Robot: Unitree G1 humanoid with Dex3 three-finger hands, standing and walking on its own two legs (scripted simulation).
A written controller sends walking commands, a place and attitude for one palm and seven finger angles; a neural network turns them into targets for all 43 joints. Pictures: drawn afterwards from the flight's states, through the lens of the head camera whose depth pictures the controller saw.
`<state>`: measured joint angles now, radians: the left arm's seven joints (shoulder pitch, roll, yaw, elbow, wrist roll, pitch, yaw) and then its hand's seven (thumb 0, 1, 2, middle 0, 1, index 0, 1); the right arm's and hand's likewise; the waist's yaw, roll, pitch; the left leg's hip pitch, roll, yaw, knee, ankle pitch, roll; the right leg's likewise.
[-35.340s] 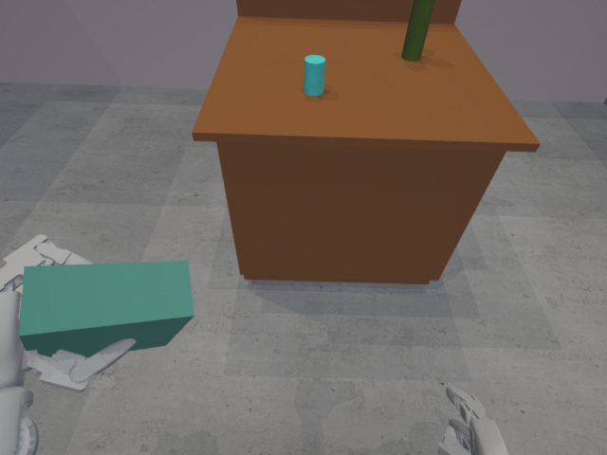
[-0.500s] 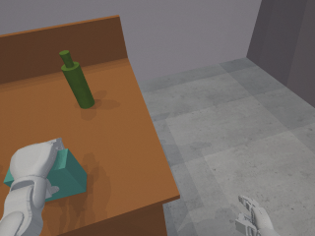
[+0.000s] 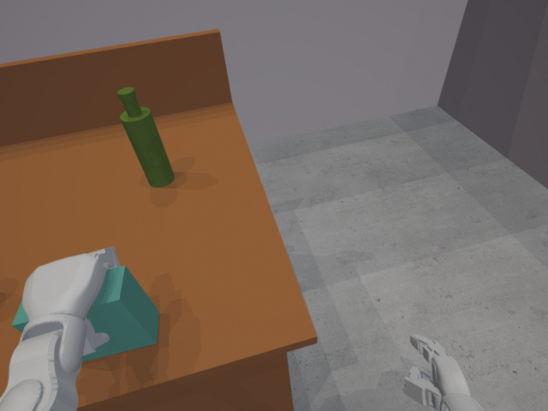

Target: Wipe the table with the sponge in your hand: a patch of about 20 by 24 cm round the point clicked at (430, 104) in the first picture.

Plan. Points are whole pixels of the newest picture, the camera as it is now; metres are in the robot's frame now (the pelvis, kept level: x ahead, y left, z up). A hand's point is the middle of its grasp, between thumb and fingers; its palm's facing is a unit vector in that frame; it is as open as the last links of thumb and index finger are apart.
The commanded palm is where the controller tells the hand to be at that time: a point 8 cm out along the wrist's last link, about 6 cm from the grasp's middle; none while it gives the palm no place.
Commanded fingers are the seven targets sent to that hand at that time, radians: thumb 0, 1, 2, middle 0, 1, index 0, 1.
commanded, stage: lift the sponge slowly off the table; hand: left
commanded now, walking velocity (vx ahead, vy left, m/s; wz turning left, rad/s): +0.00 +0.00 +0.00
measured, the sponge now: (103, 324) +0.21 +0.30 +0.03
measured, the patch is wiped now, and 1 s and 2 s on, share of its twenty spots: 1.00 1.00 1.00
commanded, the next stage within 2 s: bring the sponge back beside the body in 1.78 s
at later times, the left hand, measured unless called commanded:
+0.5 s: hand (81, 306) +0.21 +0.29 +0.10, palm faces +0.01 -0.07 -1.00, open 9.7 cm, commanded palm +0.19 +0.29 +0.17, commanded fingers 0.00 0.10 1.30 -1.20 -1.60 -1.20 -1.60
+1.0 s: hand (65, 288) +0.21 +0.30 +0.13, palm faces +0.04 -0.06 -1.00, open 9.6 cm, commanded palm +0.19 +0.29 +0.20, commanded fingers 0.00 0.10 1.30 -1.20 -1.60 -1.20 -1.60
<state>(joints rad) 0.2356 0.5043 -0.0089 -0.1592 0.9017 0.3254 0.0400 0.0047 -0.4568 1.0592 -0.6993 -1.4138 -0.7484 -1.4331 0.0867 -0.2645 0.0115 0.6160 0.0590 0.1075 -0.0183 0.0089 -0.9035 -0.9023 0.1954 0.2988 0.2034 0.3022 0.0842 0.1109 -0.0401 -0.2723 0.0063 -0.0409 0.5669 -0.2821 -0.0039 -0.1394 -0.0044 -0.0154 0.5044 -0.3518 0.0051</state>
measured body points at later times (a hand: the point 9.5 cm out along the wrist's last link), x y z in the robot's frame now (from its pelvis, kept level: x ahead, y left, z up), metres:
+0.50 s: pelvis -0.01 -0.01 +0.00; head -0.03 -0.05 +0.45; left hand +0.20 +0.29 +0.15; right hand +0.22 -0.22 -0.09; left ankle +0.01 +0.12 -0.73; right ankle -0.05 -0.13 -0.73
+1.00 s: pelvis -0.02 -0.01 +0.01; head -0.04 -0.05 +0.45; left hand +0.21 +0.30 +0.19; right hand +0.21 -0.23 -0.08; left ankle +0.01 +0.12 -0.73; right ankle -0.05 -0.13 -0.73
